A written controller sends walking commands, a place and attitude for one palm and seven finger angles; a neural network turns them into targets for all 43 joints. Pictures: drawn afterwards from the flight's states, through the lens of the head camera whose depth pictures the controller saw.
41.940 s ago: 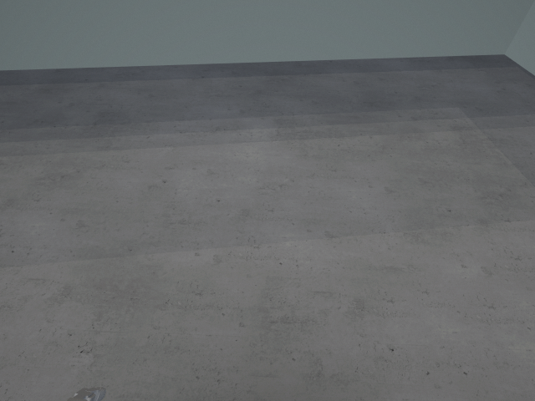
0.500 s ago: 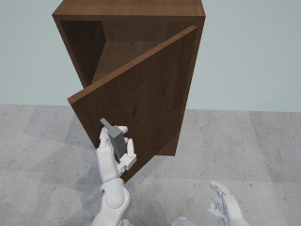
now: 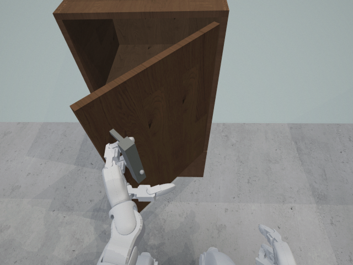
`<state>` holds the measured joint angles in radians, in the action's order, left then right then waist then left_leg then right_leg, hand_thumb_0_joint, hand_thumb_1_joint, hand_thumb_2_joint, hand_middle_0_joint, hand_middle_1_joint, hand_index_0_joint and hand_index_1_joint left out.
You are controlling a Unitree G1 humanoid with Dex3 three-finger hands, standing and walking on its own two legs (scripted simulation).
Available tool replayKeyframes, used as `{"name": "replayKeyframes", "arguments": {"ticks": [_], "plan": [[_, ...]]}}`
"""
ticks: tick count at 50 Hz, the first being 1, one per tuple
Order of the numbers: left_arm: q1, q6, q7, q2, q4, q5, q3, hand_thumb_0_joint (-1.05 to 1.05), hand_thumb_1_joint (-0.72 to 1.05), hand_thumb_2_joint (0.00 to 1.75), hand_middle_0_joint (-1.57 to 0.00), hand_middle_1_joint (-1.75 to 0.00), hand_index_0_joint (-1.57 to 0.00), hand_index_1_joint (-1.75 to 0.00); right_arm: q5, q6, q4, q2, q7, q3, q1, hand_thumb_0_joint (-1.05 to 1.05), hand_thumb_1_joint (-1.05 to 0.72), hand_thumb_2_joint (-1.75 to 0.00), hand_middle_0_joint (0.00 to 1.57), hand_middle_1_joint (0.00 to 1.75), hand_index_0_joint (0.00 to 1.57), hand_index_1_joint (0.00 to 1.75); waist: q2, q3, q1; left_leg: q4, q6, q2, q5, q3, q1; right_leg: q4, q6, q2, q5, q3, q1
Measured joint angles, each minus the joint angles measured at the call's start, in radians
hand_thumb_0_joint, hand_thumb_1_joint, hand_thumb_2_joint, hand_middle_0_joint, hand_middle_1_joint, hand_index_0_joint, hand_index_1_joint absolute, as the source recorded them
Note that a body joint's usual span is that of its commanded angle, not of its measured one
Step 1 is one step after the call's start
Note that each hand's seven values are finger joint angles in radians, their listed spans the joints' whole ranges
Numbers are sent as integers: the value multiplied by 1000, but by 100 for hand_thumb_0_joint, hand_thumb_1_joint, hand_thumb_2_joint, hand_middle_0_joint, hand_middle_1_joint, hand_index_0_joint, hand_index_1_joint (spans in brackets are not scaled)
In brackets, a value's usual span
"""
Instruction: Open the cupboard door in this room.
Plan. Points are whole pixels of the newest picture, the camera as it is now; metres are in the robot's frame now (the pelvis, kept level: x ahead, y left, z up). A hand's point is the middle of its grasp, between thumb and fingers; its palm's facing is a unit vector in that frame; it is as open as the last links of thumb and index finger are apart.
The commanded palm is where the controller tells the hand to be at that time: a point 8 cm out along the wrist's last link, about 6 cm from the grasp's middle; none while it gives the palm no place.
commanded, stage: open thumb and fingers to let go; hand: left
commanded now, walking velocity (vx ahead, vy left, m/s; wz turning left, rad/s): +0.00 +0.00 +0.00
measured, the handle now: (127, 156) +0.35 +0.13 +0.04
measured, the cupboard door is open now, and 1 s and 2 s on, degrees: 47 49 49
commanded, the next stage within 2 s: slide the hand sideways off the handle in 0.22 s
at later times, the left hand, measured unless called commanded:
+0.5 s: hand (138, 186) +0.28 +0.09 +0.04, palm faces -0.10 -0.99 -0.08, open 16.0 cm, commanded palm +0.26 +0.13 +0.04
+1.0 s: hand (124, 203) +0.24 +0.11 +0.05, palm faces -0.06 -1.00 +0.00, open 16.2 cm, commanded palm +0.22 +0.18 +0.04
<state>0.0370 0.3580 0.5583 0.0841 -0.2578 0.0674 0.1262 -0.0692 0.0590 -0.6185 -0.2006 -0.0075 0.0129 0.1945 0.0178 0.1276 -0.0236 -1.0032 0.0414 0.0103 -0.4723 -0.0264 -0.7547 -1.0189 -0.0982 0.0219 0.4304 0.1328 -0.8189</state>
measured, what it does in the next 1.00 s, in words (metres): stands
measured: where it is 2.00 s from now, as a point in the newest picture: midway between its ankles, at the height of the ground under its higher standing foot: outside the picture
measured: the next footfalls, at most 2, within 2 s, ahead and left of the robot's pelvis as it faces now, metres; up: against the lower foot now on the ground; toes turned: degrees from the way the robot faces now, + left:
none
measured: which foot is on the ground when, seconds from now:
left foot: down 0.00-1.00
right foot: down 0.00-1.00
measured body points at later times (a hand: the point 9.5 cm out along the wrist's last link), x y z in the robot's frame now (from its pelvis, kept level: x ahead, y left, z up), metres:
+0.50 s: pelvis -0.01 +0.04 -0.01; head +0.04 +0.02 +0.44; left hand +0.28 +0.15 +0.05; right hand +0.16 -0.18 -0.11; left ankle +0.01 +0.15 -0.67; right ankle +0.05 -0.06 -0.67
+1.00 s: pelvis +0.00 +0.05 -0.01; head +0.06 +0.04 +0.43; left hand +0.24 +0.17 +0.05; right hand +0.18 -0.17 -0.09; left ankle +0.01 +0.15 -0.67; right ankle +0.05 -0.06 -0.67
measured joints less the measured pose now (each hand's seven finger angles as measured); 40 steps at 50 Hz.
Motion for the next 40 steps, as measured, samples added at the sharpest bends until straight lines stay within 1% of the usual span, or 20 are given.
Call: {"name": "replayKeyframes", "arguments": {"ticks": [4, 10, 17, 18, 19, 21, 22, 24, 25, 26, 27, 28, 30, 32, 34, 37, 40], "plan": [[-29, 3, 18, 12, -29, 10, 6, -1, -45, 32, -27, -97, -28, -98, -1, 2, 7, 6, 2, -5, -9, 1, -90, -90, 20, 30, 20, 30, 0, 0, 2, -9, -3, -3, 0, 3, -7, -3, 6, 3, -4, -4, -5], [-50, -7, 37, 30, -50, 35, 29, -1, -48, 30, -24, -73, -25, -74, -7, -1, 19, 20, 7, -13, -14, 1, -90, -90, 20, 30, 20, 30, -1, 5, 7, -21, -12, -5, -6, 11, -12, -7, 17, 5, -7, -12, -8], [-57, -18, 55, 33, -55, 50, 60, -1, -49, 30, -34, -59, -32, -63, -13, -2, 22, 27, 13, -23, -14, 1, -90, -90, 20, 30, 20, 30, 1, 7, 15, -36, -26, -10, -12, 16, -19, -10, 31, 10, -9, -17, -10], [-52, -18, 39, 27, -49, 55, 61, -1, -49, 30, -34, -58, -31, -61, -13, 0, 23, 27, 14, -27, -14, 1, -90, -90, 20, 30, 20, 30, 0, 5, 15, -39, -28, -12, -13, 17, -21, -12, 33, 12, -8, -19, -11], [-43, -12, -10, 11, -38, 57, 62, -1, -49, 30, -34, -56, -29, -59, -10, 2, 27, 25, 15, -30, -10, 1, -90, -90, 20, 30, 20, 30, -1, 4, 15, -43, -31, -14, -14, 18, -24, -16, 34, 14, -8, -19, -14], [-24, 9, -148, -42, -18, 47, 65, -1, -49, 30, -31, -50, -25, -54, -1, 8, 41, 19, 14, -31, 4, 1, -90, -90, 20, 30, 20, 30, 0, 1, 19, -53, -35, -18, -17, 18, -29, -25, 37, 18, -5, -19, -18], [-17, 19, -226, -74, -8, 33, 70, -1, -49, 30, -29, -48, -22, -51, 7, 12, 48, 13, 12, -32, 11, 1, -90, -90, 20, 30, 20, 30, 3, -3, 20, -60, -38, -19, -19, 17, -30, -29, 39, 20, -4, -19, -17], [-9, 26, -369, -130, 14, -18, 84, -1, -49, 30, -26, -43, -18, -46, 27, 21, 64, 0, 9, -34, 24, 1, -90, -90, 20, 30, 20, 30, 13, -14, 23, -69, -43, -21, -24, 16, -27, -33, 44, 21, -2, -18, -11], [-6, 24, -421, -146, 23, -50, 92, -1, -49, 30, -24, -41, -16, -44, 38, 26, 71, -7, 6, -36, 28, 1, -90, -90, 20, 30, 20, 30, 19, -21, 22, -72, -45, -22, -25, 17, -24, -32, 47, 22, -3, -19, -6], [-3, 19, -458, -152, 32, -79, 98, -1, -49, 30, -23, -39, -15, -41, 47, 31, 77, -13, 4, -37, 31, 1, -90, -90, 20, 30, 20, 30, 24, -26, 21, -73, -48, -22, -26, 19, -22, -31, 50, 22, -4, -21, -3], [1, 12, -478, -149, 41, -102, 102, -1, -50, 30, -22, -38, -15, -40, 54, 35, 84, -18, 2, -37, 35, 1, -90, -90, 20, 30, 20, 30, 26, -29, 20, -73, -51, -23, -25, 22, -20, -29, 53, 23, -6, -24, -2], [7, 4, -484, -140, 51, -116, 103, -1, -50, 30, -21, -36, -14, -38, 58, 38, 90, -21, 2, -37, 38, 1, -90, -90, 20, 30, 20, 30, 27, -30, 19, -71, -54, -24, -25, 27, -19, -28, 56, 24, -8, -29, -2], [27, -12, -467, -113, 74, -120, 104, -1, -50, 30, -19, -34, -14, -36, 60, 42, 105, -24, 6, -36, 46, 1, -90, -90, 20, 30, 20, 30, 24, -26, 16, -68, -59, -26, -23, 37, -20, -28, 62, 26, -11, -39, -8], [54, -19, -435, -87, 103, -101, 109, -1, -50, 30, -17, -33, -14, -34, 56, 41, 122, -25, 15, -34, 54, 1, -90, -90, 20, 30, 20, 30, 20, -20, 14, -69, -63, -28, -25, 46, -24, -33, 66, 27, -10, -48, -16], [81, -20, -406, -72, 133, -71, 116, -1, -50, 30, -16, -32, -14, -33, 51, 37, 138, -22, 24, -34, 60, 1, -90, -90, 20, 30, 20, 30, 14, -15, 13, -73, -66, -29, -29, 54, -28, -41, 69, 28, -7, -56, -25], [123, -21, -391, -76, 180, -36, 127, -1, -50, 30, -14, -31, -15, -32, 46, 24, 157, -15, 30, -37, 65, 2, -90, -90, 20, 30, 20, 30, 4, -9, 14, -84, -68, -27, -38, 60, -34, -53, 70, 25, 0, -63, -34], [166, -28, -400, -96, 224, -27, 128, -1, -50, 30, -14, -30, -15, -31, 47, 11, 170, -9, 28, -42, 66, 2, -90, -90, 20, 30, 20, 30, 0, -9, 16, -92, -68, -24, -47, 59, -34, -58, 70, 22, 6, -62, -34]]}}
